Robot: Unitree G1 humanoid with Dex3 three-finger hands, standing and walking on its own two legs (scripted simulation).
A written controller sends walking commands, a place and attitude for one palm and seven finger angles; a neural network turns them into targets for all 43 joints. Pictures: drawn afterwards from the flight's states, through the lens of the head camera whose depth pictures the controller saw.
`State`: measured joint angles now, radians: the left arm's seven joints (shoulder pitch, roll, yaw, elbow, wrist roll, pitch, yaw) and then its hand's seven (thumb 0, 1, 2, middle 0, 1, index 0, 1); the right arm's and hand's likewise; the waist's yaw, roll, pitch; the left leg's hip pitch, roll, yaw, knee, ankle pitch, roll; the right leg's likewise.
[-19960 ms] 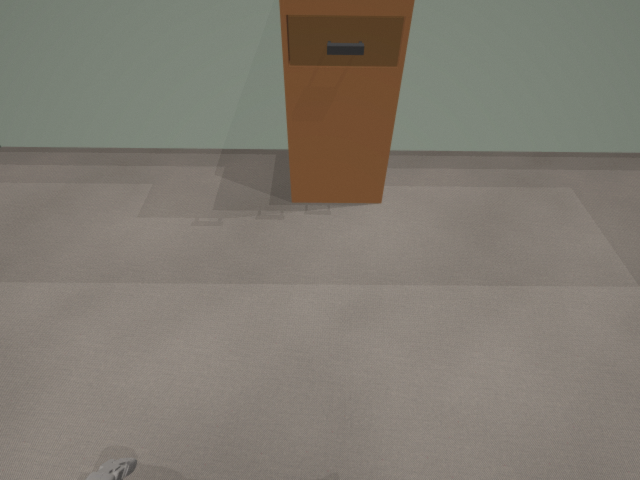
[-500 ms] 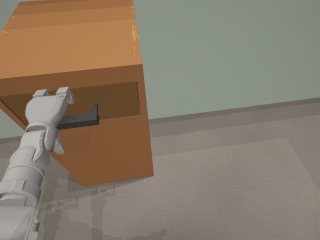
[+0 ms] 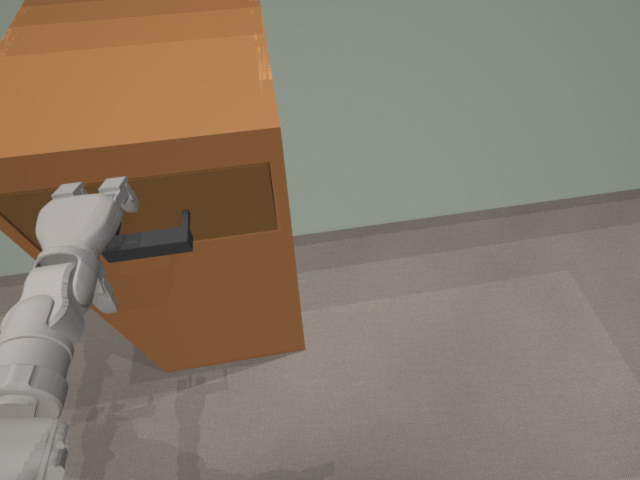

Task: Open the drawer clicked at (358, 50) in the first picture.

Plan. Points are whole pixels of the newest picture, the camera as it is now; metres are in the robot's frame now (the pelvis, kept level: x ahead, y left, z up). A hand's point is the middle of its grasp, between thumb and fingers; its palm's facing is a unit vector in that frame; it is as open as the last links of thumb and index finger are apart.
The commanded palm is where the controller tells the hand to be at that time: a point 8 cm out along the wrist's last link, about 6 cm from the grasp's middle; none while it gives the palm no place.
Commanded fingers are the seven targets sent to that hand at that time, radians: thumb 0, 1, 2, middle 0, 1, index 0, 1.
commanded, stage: re-aim the fingers above the handle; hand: left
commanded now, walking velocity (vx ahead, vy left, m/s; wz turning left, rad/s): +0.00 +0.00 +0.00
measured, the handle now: (150, 232) +0.45 +0.29 -0.01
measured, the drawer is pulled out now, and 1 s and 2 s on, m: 0.00 0.00 0.00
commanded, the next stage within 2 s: lower the fingers behind the handle in 1.70 s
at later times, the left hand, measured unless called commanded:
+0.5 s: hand (114, 247) +0.39 +0.30 +0.04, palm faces -0.07 -0.01 -1.00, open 13.8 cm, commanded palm +0.37 +0.29 +0.11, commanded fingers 0.00 -0.50 0.30 -0.30 -1.20 -0.30 -1.20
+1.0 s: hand (107, 278) +0.34 +0.29 +0.04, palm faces -0.03 -0.02 -1.00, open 13.8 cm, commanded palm +0.34 +0.30 +0.11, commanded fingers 0.00 -0.50 0.30 -0.30 -1.20 -0.30 -1.20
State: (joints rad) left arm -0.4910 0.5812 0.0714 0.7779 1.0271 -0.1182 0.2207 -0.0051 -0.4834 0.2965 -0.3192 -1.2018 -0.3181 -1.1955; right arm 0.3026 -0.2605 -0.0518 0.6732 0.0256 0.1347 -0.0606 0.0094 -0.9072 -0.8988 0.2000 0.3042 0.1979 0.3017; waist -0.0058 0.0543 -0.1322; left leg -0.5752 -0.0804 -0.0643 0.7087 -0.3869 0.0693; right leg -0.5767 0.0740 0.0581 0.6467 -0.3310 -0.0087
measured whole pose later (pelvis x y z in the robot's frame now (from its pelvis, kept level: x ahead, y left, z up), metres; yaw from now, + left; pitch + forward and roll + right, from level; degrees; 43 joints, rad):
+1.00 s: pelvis -0.01 -0.01 +0.00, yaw +2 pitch +11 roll -1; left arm -0.33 0.51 0.01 0.57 1.02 -0.08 0.22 -0.01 -0.49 0.30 -0.32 -1.20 -0.32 -1.20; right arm 0.23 -0.26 -0.04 0.66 0.03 0.11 -0.08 0.01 -0.91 -0.90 0.20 0.30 0.20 0.30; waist 0.03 0.05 -0.11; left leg -0.50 -0.09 -0.09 0.68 -0.37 0.06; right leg -0.50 0.06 0.03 0.64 -0.33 -0.02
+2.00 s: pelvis +0.00 +0.00 +0.00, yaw +0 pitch +14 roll -2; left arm -0.46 0.52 0.06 0.69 1.04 -0.08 0.29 0.00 -0.48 0.30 -0.32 -1.20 -0.32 -1.20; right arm 0.22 -0.25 -0.04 0.64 0.01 0.12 -0.05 0.01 -0.91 -0.90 0.20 0.30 0.20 0.30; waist 0.01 0.05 -0.13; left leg -0.58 -0.09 -0.05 0.73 -0.39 0.07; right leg -0.59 0.07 0.06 0.68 -0.34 -0.01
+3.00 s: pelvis -0.02 +0.00 -0.02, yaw -1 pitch +18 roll -2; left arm -0.48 0.52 0.07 0.84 1.06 -0.09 0.38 0.00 -0.48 0.30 -0.22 -1.20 -0.24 -1.19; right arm 0.30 -0.27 -0.05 0.66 0.02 0.14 -0.03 0.01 -0.91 -0.90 0.20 0.30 0.20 0.30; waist 0.00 0.04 -0.19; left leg -0.73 -0.07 -0.03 0.85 -0.43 0.07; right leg -0.75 0.09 0.07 0.79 -0.37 -0.01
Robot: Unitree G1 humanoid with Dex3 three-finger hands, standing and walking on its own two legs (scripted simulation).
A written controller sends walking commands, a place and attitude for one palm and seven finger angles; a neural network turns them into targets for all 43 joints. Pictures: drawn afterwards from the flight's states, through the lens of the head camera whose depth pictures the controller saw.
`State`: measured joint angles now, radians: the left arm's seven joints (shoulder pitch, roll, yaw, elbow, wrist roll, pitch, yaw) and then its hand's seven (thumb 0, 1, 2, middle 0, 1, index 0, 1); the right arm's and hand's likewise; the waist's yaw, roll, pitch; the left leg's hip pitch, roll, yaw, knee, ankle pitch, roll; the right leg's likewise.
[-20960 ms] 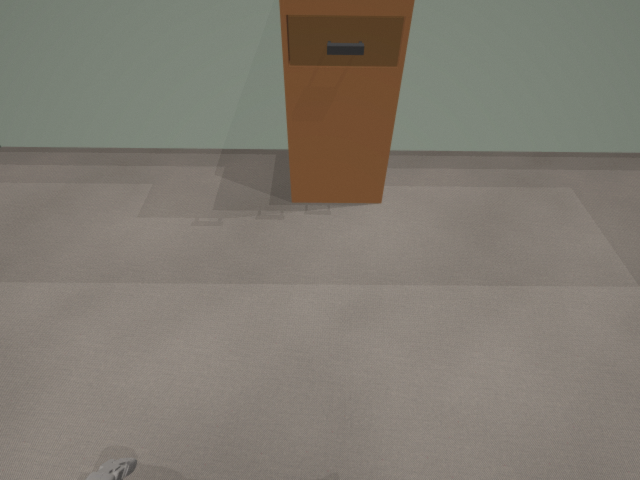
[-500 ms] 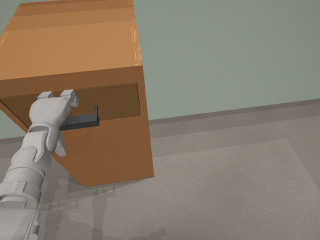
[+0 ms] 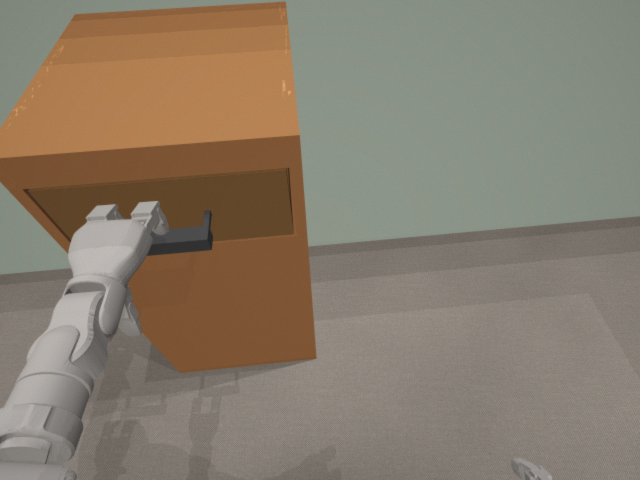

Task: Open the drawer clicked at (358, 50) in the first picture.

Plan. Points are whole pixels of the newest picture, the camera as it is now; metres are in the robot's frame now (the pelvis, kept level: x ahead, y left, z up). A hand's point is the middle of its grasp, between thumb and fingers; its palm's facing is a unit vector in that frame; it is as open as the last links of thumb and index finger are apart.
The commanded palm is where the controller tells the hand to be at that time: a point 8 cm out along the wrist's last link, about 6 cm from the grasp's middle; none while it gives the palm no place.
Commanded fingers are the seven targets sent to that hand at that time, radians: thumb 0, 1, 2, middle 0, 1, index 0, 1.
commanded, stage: re-aim the fingers above the handle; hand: left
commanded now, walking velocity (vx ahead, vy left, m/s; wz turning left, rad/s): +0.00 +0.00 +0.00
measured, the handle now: (173, 230) +0.47 +0.29 -0.02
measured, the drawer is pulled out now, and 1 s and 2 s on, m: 0.00 0.00 0.00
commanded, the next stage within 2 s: lower the fingers behind the handle in 0.70 s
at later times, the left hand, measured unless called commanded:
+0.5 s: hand (141, 247) +0.39 +0.29 +0.04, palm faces +0.00 -0.03 -1.00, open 13.8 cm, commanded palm +0.37 +0.31 +0.11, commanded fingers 0.00 -0.50 0.30 -0.30 -1.20 -0.30 -1.20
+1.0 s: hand (138, 243) +0.40 +0.30 +0.04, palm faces +0.03 -0.03 -1.00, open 13.8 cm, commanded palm +0.37 +0.30 +0.09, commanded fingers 0.00 -0.50 0.30 -0.30 -1.20 -0.30 -1.20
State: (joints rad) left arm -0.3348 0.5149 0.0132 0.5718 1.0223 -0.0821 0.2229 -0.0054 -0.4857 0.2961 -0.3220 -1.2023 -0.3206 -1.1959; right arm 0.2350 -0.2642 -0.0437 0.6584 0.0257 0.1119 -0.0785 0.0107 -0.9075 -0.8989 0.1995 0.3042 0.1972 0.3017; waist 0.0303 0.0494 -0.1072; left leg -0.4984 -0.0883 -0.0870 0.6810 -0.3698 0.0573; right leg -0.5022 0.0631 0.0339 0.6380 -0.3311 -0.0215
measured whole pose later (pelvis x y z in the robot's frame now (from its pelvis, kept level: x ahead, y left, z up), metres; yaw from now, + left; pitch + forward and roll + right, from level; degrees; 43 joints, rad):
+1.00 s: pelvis +0.00 +0.01 -0.01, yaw -2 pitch +14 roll -2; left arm -0.46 0.52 0.06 0.69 1.04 -0.08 0.29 0.00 -0.48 0.30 -0.32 -1.20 -0.32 -1.20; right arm 0.22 -0.25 -0.04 0.64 0.01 0.12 -0.05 0.01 -0.91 -0.90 0.20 0.30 0.20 0.30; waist 0.01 0.05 -0.13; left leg -0.58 -0.09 -0.05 0.73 -0.39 0.07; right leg -0.59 0.07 0.06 0.68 -0.34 -0.01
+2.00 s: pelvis -0.01 +0.01 -0.02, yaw -3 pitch +18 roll -2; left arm -0.48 0.52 0.07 0.84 1.06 -0.09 0.38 0.00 -0.48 0.30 -0.22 -1.20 -0.24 -1.19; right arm 0.30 -0.27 -0.05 0.66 0.02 0.14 -0.03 0.01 -0.91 -0.90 0.20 0.30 0.20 0.30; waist 0.00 0.04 -0.19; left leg -0.73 -0.07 -0.03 0.85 -0.43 0.07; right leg -0.75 0.09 0.07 0.79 -0.37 -0.01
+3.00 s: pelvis +0.01 +0.01 -0.01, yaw -2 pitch +14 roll -2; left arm -0.36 0.49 0.03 0.60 1.01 0.03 0.29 0.00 -0.48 0.30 -0.30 -1.19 -0.31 -1.18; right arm 0.26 -0.26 -0.04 0.66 0.02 0.12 -0.05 0.01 -0.91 -0.90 0.20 0.30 0.20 0.30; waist 0.00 0.07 -0.15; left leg -0.57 -0.08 -0.05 0.75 -0.41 0.07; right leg -0.57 0.07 0.06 0.68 -0.35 0.00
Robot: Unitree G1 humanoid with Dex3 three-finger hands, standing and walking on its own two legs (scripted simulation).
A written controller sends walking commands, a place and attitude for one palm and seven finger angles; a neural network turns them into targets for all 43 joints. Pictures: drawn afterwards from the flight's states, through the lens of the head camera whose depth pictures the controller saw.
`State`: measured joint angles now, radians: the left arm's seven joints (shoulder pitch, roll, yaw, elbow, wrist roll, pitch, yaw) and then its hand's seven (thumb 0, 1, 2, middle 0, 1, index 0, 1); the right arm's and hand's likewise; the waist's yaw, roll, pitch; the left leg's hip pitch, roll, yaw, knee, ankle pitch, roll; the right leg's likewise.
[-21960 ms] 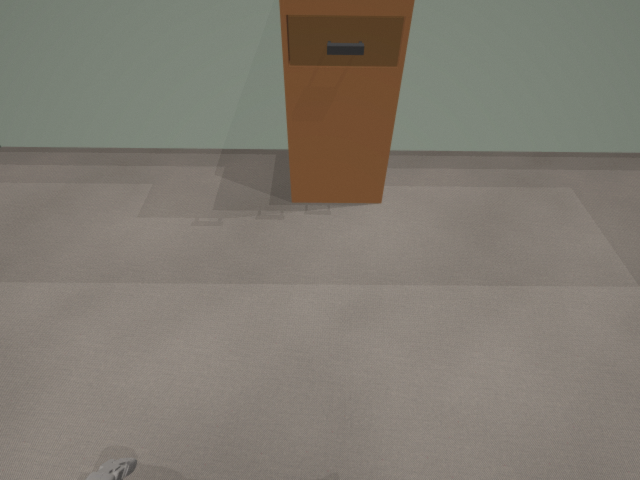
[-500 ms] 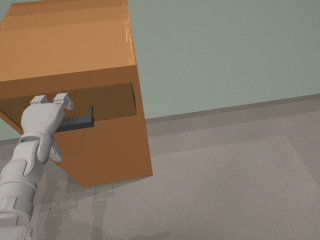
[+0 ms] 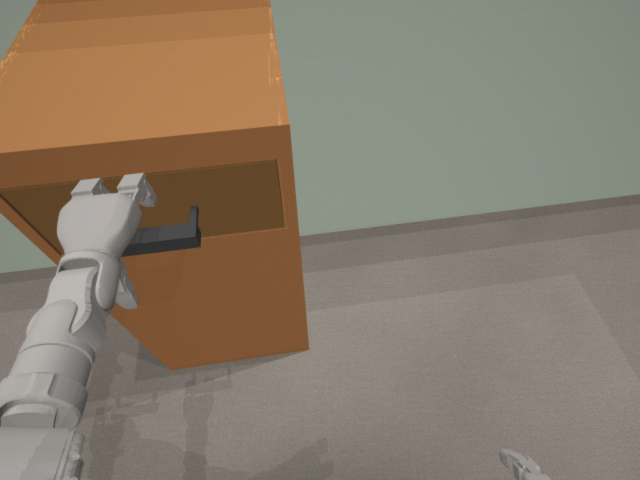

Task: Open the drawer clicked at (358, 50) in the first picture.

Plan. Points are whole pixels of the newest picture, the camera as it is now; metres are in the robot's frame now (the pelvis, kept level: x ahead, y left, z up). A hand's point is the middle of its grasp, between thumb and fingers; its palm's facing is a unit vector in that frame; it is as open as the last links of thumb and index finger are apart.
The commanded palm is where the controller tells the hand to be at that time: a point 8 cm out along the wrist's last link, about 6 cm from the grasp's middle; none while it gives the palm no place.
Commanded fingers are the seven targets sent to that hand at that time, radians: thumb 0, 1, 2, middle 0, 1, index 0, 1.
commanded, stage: lower the fingers behind the handle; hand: left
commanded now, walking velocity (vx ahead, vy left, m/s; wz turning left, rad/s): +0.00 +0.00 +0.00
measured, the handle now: (158, 227) +0.46 +0.29 -0.01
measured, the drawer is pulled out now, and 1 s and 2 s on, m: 0.00 0.00 0.00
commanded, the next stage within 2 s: lift the fingers back up to retry in 1.40 s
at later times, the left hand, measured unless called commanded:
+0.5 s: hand (134, 261) +0.39 +0.29 +0.01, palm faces -0.01 -0.03 -1.00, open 13.9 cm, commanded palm +0.36 +0.29 +0.06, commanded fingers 0.00 -0.50 0.30 -0.30 -1.20 -0.30 -1.20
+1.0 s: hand (134, 264) +0.38 +0.30 +0.00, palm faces +0.00 -0.02 -1.00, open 14.2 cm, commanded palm +0.35 +0.29 +0.03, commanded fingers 0.00 -0.50 0.30 -0.30 -1.20 -0.30 -1.20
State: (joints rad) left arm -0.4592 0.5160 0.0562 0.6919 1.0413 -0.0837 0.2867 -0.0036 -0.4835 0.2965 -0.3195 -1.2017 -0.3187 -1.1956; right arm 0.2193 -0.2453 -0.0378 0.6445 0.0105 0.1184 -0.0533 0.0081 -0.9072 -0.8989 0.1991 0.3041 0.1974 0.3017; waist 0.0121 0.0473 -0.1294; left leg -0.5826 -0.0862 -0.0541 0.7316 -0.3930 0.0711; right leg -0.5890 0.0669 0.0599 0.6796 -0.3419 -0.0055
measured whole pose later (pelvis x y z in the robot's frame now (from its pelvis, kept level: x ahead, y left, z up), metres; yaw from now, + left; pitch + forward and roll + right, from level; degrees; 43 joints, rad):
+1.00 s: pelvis -0.01 -0.01 -0.02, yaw -1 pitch +18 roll -2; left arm -0.48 0.52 0.07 0.84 1.06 -0.09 0.38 0.00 -0.48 0.30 -0.22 -1.20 -0.24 -1.19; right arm 0.30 -0.27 -0.05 0.66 0.02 0.14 -0.03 0.01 -0.91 -0.90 0.20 0.30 0.20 0.30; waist 0.00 0.04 -0.19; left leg -0.73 -0.07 -0.03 0.85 -0.43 0.07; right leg -0.75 0.09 0.07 0.79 -0.37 -0.01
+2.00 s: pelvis +0.01 +0.00 +0.00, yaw +0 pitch +14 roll -2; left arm -0.36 0.49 0.03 0.60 1.01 0.03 0.29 0.00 -0.48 0.30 -0.30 -1.19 -0.31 -1.18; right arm 0.26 -0.26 -0.04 0.66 0.02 0.12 -0.05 0.01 -0.91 -0.90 0.20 0.30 0.20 0.30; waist 0.00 0.07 -0.15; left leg -0.57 -0.08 -0.05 0.75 -0.41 0.07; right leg -0.57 0.07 0.06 0.68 -0.35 0.00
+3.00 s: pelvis -0.01 -0.01 +0.00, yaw -1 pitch +12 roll -1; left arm -0.42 0.53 0.06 0.68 1.03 -0.04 0.27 0.00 -0.48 0.30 -0.32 -1.20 -0.32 -1.20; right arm 0.25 -0.26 -0.04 0.67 0.03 0.12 -0.06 0.01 -0.91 -0.90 0.20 0.30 0.20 0.30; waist 0.01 0.06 -0.12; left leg -0.53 -0.08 -0.04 0.69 -0.37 0.06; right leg -0.55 0.07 0.07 0.65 -0.32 -0.01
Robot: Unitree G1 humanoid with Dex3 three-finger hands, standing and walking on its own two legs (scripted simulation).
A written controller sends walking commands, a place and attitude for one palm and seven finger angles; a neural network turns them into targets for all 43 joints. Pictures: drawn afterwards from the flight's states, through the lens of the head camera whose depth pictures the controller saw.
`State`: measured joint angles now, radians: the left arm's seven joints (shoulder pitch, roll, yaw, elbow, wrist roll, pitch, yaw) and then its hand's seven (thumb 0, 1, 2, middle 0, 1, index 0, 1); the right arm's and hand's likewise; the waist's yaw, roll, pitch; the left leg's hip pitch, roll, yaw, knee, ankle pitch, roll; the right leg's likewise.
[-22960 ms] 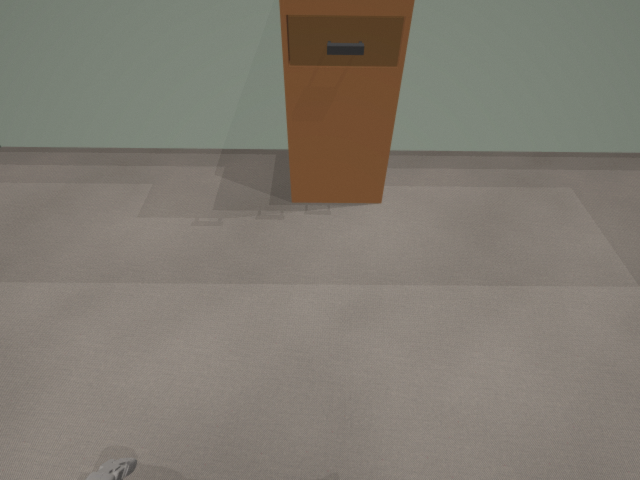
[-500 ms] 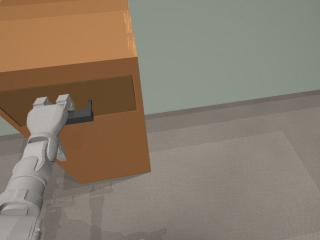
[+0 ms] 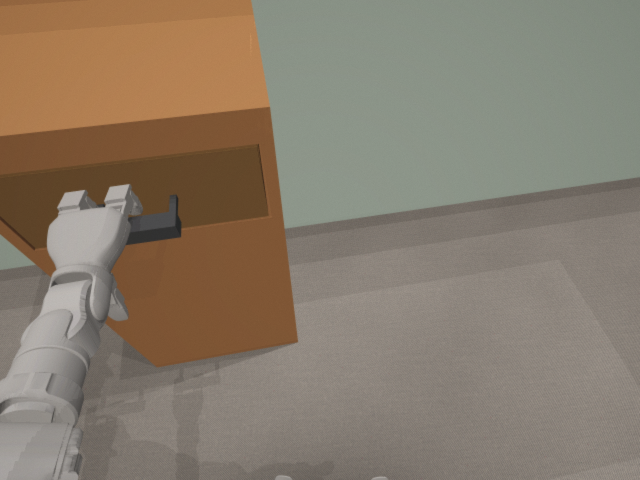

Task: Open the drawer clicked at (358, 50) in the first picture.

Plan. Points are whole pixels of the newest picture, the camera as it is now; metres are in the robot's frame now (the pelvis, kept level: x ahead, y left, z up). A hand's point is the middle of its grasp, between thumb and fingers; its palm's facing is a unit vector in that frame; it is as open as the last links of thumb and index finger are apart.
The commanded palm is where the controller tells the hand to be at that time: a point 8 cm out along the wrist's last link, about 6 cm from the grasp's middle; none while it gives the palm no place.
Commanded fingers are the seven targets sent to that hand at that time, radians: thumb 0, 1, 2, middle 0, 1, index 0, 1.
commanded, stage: lower the fingers behind the handle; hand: left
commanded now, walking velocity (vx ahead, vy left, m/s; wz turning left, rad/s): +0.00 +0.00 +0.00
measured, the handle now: (136, 217) +0.46 +0.30 +0.01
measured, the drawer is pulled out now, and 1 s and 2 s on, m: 0.00 0.00 0.00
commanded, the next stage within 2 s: lift the fingers back up to retry in 0.40 s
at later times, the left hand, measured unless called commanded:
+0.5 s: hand (112, 257) +0.39 +0.31 +0.01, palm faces -0.01 -0.01 -1.00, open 14.2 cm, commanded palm +0.35 +0.30 +0.05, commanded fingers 0.00 -0.50 0.30 -0.30 -1.20 -0.30 -1.20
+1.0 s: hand (100, 240) +0.39 +0.31 +0.05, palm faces +0.04 -0.02 -1.00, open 13.9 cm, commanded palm +0.36 +0.30 +0.12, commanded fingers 0.00 -0.50 0.30 -0.30 -1.20 -0.30 -1.20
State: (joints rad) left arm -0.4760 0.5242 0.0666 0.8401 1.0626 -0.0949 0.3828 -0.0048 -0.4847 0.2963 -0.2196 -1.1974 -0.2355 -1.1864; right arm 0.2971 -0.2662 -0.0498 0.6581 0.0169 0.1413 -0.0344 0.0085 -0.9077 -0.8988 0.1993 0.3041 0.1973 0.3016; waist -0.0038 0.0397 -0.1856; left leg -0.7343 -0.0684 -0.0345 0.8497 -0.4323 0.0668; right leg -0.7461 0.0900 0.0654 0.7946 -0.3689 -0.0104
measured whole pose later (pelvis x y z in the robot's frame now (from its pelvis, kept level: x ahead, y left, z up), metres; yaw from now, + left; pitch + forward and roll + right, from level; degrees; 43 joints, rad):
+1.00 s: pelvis +0.02 +0.01 +0.02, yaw +1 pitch +14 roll -2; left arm -0.36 0.49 0.03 0.60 1.01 0.03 0.29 0.00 -0.48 0.30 -0.30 -1.19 -0.31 -1.18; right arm 0.26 -0.26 -0.04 0.66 0.02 0.12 -0.05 0.01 -0.91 -0.90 0.20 0.30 0.20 0.30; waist 0.00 0.07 -0.15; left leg -0.57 -0.08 -0.05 0.75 -0.41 0.07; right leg -0.57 0.07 0.06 0.68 -0.35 0.00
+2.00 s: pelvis +0.00 +0.00 +0.02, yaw +1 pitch +12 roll -1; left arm -0.42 0.53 0.06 0.68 1.03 -0.04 0.27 0.00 -0.48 0.30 -0.32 -1.20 -0.32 -1.20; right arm 0.25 -0.26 -0.04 0.67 0.03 0.12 -0.06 0.01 -0.91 -0.90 0.20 0.30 0.20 0.30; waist 0.01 0.06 -0.12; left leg -0.53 -0.08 -0.04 0.69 -0.37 0.06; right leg -0.55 0.07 0.07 0.65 -0.32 -0.01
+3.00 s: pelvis +0.01 +0.00 +0.02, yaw +1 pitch +13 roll -1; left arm -0.45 0.57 0.02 0.76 0.99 0.07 0.16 0.00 -0.48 0.30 -0.31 -1.20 -0.31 -1.19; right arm 0.24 -0.26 -0.02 0.66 0.04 0.14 -0.06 0.01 -0.91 -0.90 0.20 0.30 0.20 0.30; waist 0.02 0.07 -0.13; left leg -0.52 -0.08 -0.05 0.67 -0.37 0.07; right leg -0.53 0.07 0.06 0.63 -0.32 -0.01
